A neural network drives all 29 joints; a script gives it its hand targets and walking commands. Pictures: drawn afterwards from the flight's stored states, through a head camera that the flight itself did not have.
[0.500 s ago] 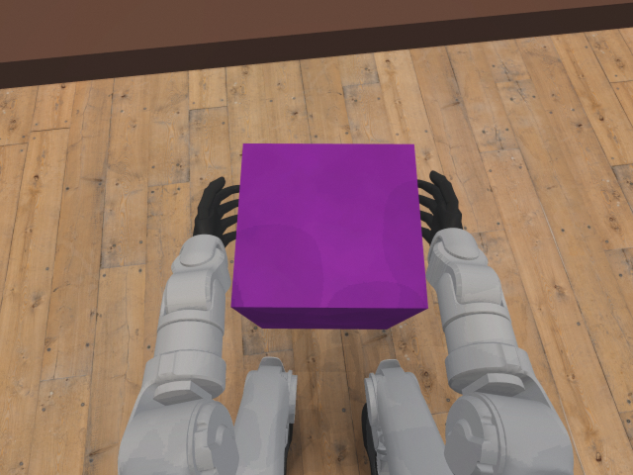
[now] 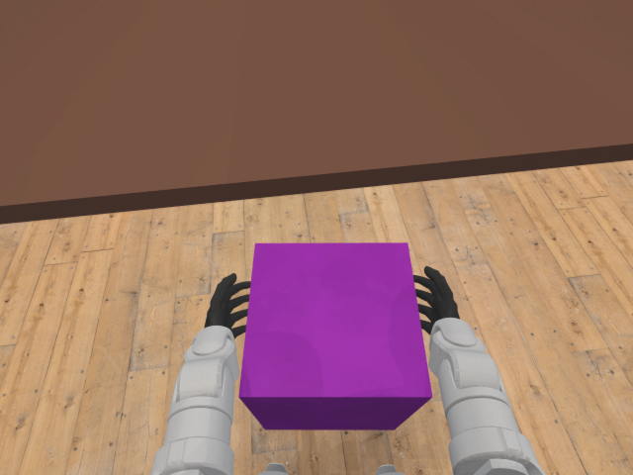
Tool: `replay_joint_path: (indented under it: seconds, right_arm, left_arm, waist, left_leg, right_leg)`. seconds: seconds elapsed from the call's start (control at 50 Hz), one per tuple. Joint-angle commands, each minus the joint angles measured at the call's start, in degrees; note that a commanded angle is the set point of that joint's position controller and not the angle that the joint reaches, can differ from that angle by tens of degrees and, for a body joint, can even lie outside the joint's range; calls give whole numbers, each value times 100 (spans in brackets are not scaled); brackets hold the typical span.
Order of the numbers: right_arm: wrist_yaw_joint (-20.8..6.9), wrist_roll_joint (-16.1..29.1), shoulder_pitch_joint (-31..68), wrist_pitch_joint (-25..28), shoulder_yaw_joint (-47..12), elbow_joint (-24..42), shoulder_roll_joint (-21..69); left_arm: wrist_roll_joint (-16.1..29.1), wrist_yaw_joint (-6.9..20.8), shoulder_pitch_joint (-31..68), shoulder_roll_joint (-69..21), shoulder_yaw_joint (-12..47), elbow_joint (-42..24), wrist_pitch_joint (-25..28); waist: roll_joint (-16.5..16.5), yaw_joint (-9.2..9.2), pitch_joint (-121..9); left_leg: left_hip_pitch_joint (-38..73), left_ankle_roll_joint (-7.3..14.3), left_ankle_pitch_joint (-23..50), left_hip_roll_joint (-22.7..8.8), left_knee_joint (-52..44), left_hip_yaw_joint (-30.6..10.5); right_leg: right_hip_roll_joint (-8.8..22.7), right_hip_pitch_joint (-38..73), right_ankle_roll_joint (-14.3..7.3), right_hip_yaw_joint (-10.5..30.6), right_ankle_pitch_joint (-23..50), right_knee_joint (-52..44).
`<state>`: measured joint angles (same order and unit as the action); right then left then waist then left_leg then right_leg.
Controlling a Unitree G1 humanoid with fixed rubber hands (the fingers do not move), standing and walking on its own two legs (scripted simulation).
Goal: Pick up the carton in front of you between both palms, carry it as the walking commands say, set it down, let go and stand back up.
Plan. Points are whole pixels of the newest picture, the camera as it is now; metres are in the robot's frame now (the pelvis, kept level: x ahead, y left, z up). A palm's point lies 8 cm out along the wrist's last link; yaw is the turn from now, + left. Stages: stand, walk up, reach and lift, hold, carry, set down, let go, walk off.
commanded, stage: reach and lift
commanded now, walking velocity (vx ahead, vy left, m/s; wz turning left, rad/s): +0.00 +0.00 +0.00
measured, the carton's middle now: (330, 344) +0.34 +0.01 -0.09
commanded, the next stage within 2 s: hold in 1.32 s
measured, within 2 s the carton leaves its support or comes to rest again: neither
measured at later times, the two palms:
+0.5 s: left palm (199, 317) +0.30 +0.15 +0.08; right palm (478, 308) +0.30 -0.15 +0.09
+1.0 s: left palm (197, 304) +0.31 +0.15 +0.10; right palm (478, 296) +0.31 -0.15 +0.10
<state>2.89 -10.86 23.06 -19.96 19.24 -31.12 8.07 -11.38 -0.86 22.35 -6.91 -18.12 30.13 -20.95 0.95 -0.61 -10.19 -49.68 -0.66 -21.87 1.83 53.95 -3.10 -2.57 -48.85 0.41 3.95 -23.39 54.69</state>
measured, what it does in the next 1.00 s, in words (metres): rises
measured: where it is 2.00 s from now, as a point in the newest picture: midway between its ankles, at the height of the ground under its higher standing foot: outside the picture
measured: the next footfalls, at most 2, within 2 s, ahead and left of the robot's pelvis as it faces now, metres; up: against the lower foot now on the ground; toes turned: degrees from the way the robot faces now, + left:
none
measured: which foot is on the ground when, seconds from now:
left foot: down 0.00-1.00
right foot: down 0.00-1.00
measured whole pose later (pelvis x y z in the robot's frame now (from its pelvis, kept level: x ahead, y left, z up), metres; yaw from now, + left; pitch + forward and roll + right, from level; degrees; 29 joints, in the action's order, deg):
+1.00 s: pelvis +0.02 +0.00 +0.06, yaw +0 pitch -5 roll +0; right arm -0.9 -16.7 17.6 -36.1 16.5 -18.9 9.4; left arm -16.6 1.6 16.8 -9.2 -14.9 17.6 -37.4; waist 0.5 -0.5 2.1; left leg -6.7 -0.3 -11.1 1.2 22.9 -3.5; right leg -1.3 -5.9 0.2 4.5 -12.4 23.5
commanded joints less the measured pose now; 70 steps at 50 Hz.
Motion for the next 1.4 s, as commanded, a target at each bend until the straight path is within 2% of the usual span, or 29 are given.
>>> replay_joint_path:
  seconds: [0.0, 0.14, 0.24, 0.34, 0.42, 0.5, 0.6, 0.74, 1.04, 1.28, 1.38]
  right_arm:
    - [-1377, 723, 2570, -112, -3474, -149, 5965]
    - [-1486, 781, 2043, -575, -3633, 244, 5890]
    - [-1551, 842, 1810, -970, -3719, 662, 5817]
    - [-1607, 682, 1795, -1337, -3374, 630, 5565]
    - [-1693, 499, 2163, -1416, -3005, 413, 5481]
    - [-1753, 529, 2664, -1364, -3061, 522, 5616]
    - [-1759, 539, 2822, -1344, -3109, 556, 5652]
    - [-1736, 534, 2610, -1393, -3120, 661, 5543]
    - [-1640, 716, 1760, -1610, -3394, 1397, 5336]
    - [-1588, 821, 1588, -1772, -3538, 1754, 5262]
    - [-1544, 1038, 1487, -1938, -3925, 2272, 5300]
  left_arm:
    - [780, 1281, 2747, -5807, 3414, -23, -24]
    - [885, 1338, 2224, -5760, 3604, -461, -474]
    - [922, 1368, 2033, -5684, 3738, -894, -873]
    - [740, 1388, 1955, -5538, 3360, -816, -1239]
    - [537, 1448, 2282, -5491, 2965, -605, -1314]
    - [585, 1508, 2783, -5638, 3027, -716, -1275]
    - [605, 1517, 2968, -5672, 3092, -758, -1271]
    - [584, 1483, 2741, -5597, 3129, -870, -1332]
    - [767, 1382, 1867, -5439, 3386, -1555, -1546]
    - [860, 1353, 1714, -5316, 3517, -1919, -1701]
    - [1115, 1337, 1659, -5348, 3942, -2415, -1854]
  waist:
    - [-52, -25, -2435]
    - [-70, -5, -1704]
    - [-48, 21, -1066]
    - [-65, 17, -154]
    - [-82, -10, 251]
    - [-73, 4, -37]
    - [-52, 16, -252]
    - [-91, 14, -309]
    - [-88, 20, -326]
    - [-76, 13, -206]
    - [-72, 78, -478]
  left_leg:
    - [2404, 102, 1825, 490, -1020, -158]
    - [3494, 87, 2295, 420, -1930, -175]
    - [4120, 61, 2283, 353, -2551, -159]
    - [4318, 95, 1606, 318, -3024, -136]
    - [4276, 129, 1021, 280, -3133, -79]
    - [4408, 128, 986, 261, -3082, -53]
    - [4510, 110, 974, 271, -3104, -28]
    - [4705, 67, 1331, 286, -3203, -26]
    - [5141, 26, 2444, 330, -3381, -107]
    - [5200, 27, 2479, 349, -3454, -124]
    - [5405, 7, 2784, 350, -3494, -163]
  right_leg:
    - [-435, 1789, -35, 151, 1770, -1168]
    - [-325, 2894, -23, 175, 2285, -2099]
    - [-278, 3555, -21, 145, 2322, -2705]
    - [-222, 3718, -53, 115, 1642, -3173]
    - [-182, 3610, -103, 64, 991, -3287]
    - [-182, 3702, -115, 30, 943, -3253]
    - [-198, 3837, -103, 6, 968, -3254]
    - [-221, 4039, -88, 13, 1311, -3359]
    - [-272, 4495, -15, 61, 2349, -3536]
    - [-270, 4576, 3, 72, 2434, -3605]
    - [-263, 4827, 34, 91, 2809, -3656]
